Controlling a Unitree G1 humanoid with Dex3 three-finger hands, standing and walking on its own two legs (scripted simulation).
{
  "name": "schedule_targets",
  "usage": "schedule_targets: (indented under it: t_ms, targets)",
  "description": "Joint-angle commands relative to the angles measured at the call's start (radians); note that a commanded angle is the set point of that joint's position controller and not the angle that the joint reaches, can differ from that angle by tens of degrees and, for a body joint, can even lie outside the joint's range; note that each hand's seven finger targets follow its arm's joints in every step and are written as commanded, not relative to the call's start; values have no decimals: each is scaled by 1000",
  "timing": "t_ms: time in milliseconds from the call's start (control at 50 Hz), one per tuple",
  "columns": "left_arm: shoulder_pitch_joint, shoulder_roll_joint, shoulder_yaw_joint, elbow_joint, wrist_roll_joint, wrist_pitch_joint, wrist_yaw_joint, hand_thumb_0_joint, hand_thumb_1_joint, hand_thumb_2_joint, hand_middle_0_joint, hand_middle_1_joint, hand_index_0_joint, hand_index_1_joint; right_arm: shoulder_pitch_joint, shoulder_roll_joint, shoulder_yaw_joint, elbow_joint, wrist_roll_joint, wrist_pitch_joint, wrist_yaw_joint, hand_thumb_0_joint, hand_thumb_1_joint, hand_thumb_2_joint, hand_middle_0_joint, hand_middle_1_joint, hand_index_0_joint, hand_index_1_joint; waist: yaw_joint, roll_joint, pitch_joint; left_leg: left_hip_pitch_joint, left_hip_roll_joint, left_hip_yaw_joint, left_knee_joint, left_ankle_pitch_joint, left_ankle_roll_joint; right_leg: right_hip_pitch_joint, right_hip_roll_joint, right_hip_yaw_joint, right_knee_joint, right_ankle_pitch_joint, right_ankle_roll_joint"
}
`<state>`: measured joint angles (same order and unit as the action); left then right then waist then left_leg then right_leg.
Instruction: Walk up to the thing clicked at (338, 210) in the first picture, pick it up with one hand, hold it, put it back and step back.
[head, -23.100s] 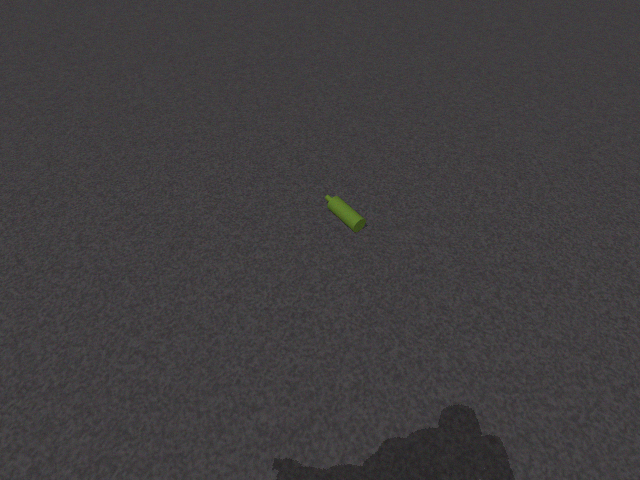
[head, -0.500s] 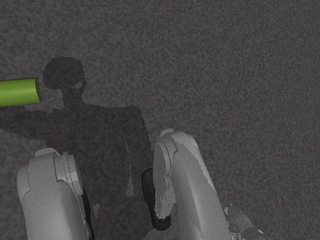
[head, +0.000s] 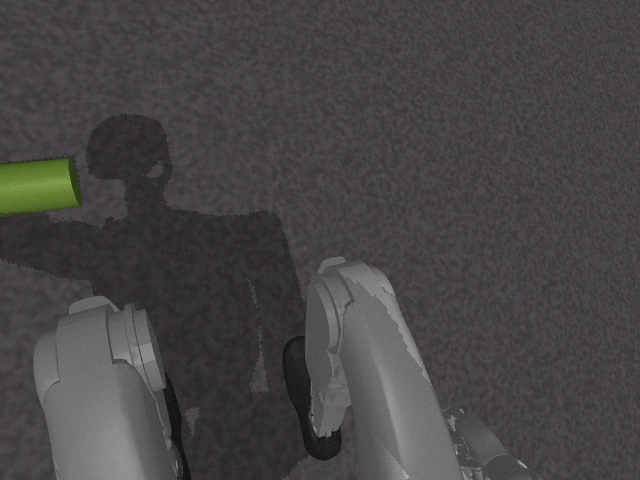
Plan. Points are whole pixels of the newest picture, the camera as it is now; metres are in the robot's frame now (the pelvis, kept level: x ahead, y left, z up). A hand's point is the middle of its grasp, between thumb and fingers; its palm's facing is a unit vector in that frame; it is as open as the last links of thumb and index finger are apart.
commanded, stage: rise first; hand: left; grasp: from above
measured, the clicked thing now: out of the picture +0.48 +0.37 -0.29
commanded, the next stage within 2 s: approach in 0.20 s
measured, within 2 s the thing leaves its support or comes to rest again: neither
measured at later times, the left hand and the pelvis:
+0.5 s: hand out of the picture +0.44 +0.37 -0.16, palm faces -0.45 -0.05 -0.89, open 14.3 cm; pelvis +0.00 +0.00 +0.00, yaw +0 degrees
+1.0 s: hand out of the picture +0.45 +0.36 -0.17, palm faces -0.51 -0.10 -0.86, open 14.3 cm; pelvis -0.01 +0.00 +0.00, yaw +0 degrees
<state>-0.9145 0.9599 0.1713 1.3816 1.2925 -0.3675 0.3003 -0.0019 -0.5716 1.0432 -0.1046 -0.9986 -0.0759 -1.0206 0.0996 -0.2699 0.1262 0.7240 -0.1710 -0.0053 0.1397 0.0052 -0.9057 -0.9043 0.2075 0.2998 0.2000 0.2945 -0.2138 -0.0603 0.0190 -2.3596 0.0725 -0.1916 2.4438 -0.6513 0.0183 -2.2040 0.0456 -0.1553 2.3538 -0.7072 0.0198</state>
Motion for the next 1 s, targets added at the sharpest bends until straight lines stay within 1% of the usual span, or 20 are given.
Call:
schedule_targets:
  t_ms: [0,120,180,260,280,300,320,380,420,440,480,520,620,700,720,780,800,900,920,980]
  targets:
    - [-267,302,42,-126,-15,-8,41,0,-585,1041,-83,-1004,-62,-1026,179,-268,-76,-7,1,2,-11,0,-904,-902,200,300,200,300,7,385,-649,572,-19,71,-226,141,7,223,38,-46,-233,211,-48]
    - [-278,323,51,-124,-2,-14,61,0,-592,1051,-80,-1000,-55,-1026,179,-270,-69,-6,-1,1,-10,0,-902,-901,200,300,200,300,11,396,-658,582,-21,77,-219,164,8,235,38,-46,-230,225,-47]
    - [-293,299,32,-97,-3,-11,62,0,-595,1057,-82,-995,-53,-1024,178,-273,-73,-9,-2,-5,-9,0,-902,-901,200,300,200,300,-9,399,-625,580,-19,66,-229,127,4,197,38,-53,-224,194,-51]
    - [-299,333,52,-144,5,-7,70,0,-596,1051,-85,-995,-57,-1023,181,-272,-75,-6,-1,-9,-10,0,-904,-902,200,300,200,300,15,434,-675,603,-21,69,-231,144,0,218,36,-51,-216,207,-51]
    - [-290,339,61,-153,9,-2,71,0,-611,1123,-104,-967,-38,-1035,184,-273,-76,-8,-6,-8,-8,0,-905,-900,200,300,200,300,19,450,-691,628,-22,72,-230,172,0,228,36,-50,-216,226,-50]
    - [-312,326,50,-168,6,0,69,0,-595,1060,-70,-979,-40,-1009,184,-272,-79,-8,-5,-8,-9,0,-893,-892,200,300,200,300,11,451,-712,633,-20,73,-224,182,1,225,37,-50,-215,236,-50]
    - [-320,288,21,-149,2,1,66,0,-594,1051,-65,-983,-39,-1009,187,-270,-80,-9,-3,-8,-6,0,-894,-892,200,300,200,300,-11,441,-690,623,-19,68,-223,173,2,207,37,-52,-213,233,-50]
    - [-344,204,-49,-120,-6,11,65,0,-578,1032,-63,-1004,-48,-1019,198,-266,-79,-1,1,-14,-6,0,-895,-892,200,300,200,300,-44,409,-631,589,-15,65,-226,135,4,179,39,-53,-237,215,-48]
    - [-381,174,-69,-143,-13,13,70,0,-564,1020,-59,-1008,-53,-1014,210,-268,-86,3,5,-17,-10,0,-894,-891,200,300,200,300,-48,417,-635,590,-16,60,-243,109,-2,168,35,-56,-235,200,-50]
    - [-394,143,-98,-129,-11,20,69,0,-566,1025,-61,-1008,-53,-1016,216,-267,-83,3,3,-22,-9,0,-893,-890,200,300,200,300,-65,421,-616,591,-15,58,-242,104,-3,159,35,-57,-235,199,-51]
    - [-431,135,-112,-130,-5,33,75,0,-574,1039,-63,-1002,-49,-1015,230,-270,-84,7,6,-25,-10,0,-892,-890,200,300,200,300,-68,422,-650,605,-13,57,-243,121,-5,166,35,-60,-237,219,-50]
    - [-440,144,-107,-114,-5,49,87,0,-565,1031,-63,-1013,-54,-1021,237,-269,-78,0,7,-30,-10,0,-892,-890,200,300,200,300,-65,429,-653,611,-15,61,-248,133,-6,179,34,-58,-239,231,-50]
    - [-409,254,2,-75,15,109,137,0,-572,1039,-66,-1008,-54,-1020,231,-273,-61,-20,9,-32,-13,0,-892,-891,200,300,200,300,-23,457,-732,629,-20,85,-239,221,0,248,34,-47,-229,303,-46]
    - [-352,260,-8,5,6,164,134,0,-559,1016,-61,-1015,-60,-1016,210,-269,-41,-46,17,-34,-13,0,-892,-890,200,300,200,300,-26,405,-683,552,-24,104,-232,213,15,278,41,-31,-240,305,-46]
    - [-335,249,-18,31,-5,175,125,0,-572,1025,-62,-1011,-56,-1018,210,-270,-40,-49,20,-37,-13,0,-893,-890,200,300,200,300,-34,372,-660,526,-25,106,-224,197,22,281,42,-25,-248,298,-42]
    - [-320,286,-13,14,-42,189,91,0,-575,1026,-63,-1007,-56,-1014,202,-278,-30,-69,25,-38,-16,0,-892,-889,200,300,200,300,-33,316,-662,451,-28,113,-218,157,33,346,43,-11,-265,269,-33]
    - [-310,277,-31,33,-51,191,73,0,-578,1026,-61,-1005,-54,-1011,202,-273,-29,-63,28,-40,-16,0,-891,-889,200,300,200,300,-40,300,-638,417,-26,114,-214,134,35,349,44,-4,-270,249,-31]
    - [-381,320,-19,-68,-104,133,3,0,-580,1022,-61,-1008,-56,-1012,200,-284,-28,-72,20,-41,-25,0,-891,-889,200,300,200,300,-64,269,-656,389,-22,94,-196,64,33,373,44,6,-286,153,-29]
    - [-394,345,-4,-105,-91,115,-6,0,-579,1021,-61,-1012,-58,-1015,209,-291,-31,-80,14,-41,-26,0,-892,-889,200,300,200,300,-67,296,-671,419,-21,92,-192,90,28,391,44,7,-278,178,-29]
    - [-420,304,-24,-145,-77,64,-19,0,-588,1023,-65,-1017,-58,-1023,239,-291,-43,-36,7,-39,-29,0,-898,-892,200,300,200,300,-70,393,-652,526,-19,78,-205,80,5,285,41,-31,-259,169,-47]
